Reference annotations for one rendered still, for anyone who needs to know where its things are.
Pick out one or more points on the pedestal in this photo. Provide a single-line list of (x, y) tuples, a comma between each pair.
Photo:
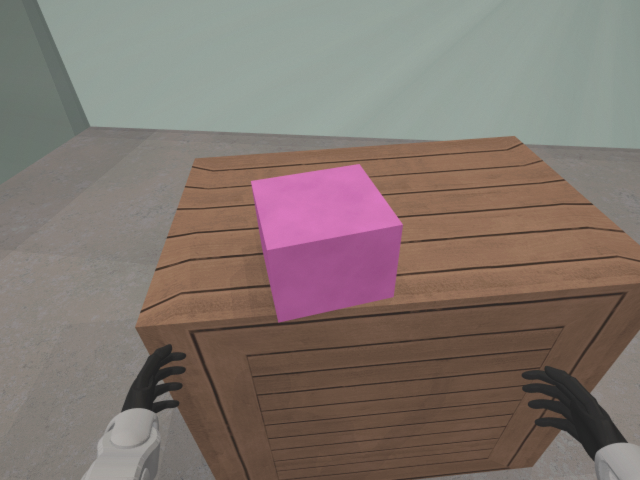
[(504, 267)]

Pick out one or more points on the left robot forearm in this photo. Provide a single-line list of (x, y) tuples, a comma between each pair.
[(129, 448)]

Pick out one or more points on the right robot forearm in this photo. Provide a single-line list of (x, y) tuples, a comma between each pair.
[(618, 461)]

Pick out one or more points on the robot right hand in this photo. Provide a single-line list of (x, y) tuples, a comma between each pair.
[(585, 419)]

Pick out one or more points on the robot left hand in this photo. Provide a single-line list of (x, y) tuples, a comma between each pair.
[(144, 390)]

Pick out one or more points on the carton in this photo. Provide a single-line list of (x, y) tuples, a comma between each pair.
[(329, 239)]

